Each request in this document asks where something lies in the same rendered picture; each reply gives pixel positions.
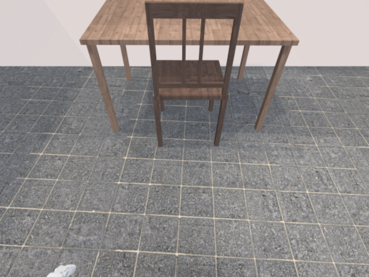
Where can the table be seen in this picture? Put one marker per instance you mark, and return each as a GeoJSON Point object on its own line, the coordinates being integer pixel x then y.
{"type": "Point", "coordinates": [123, 22]}

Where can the robot left hand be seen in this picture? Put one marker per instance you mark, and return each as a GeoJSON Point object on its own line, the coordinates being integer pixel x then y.
{"type": "Point", "coordinates": [63, 271]}

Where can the chair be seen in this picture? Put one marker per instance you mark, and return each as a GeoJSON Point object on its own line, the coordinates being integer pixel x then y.
{"type": "Point", "coordinates": [191, 79]}

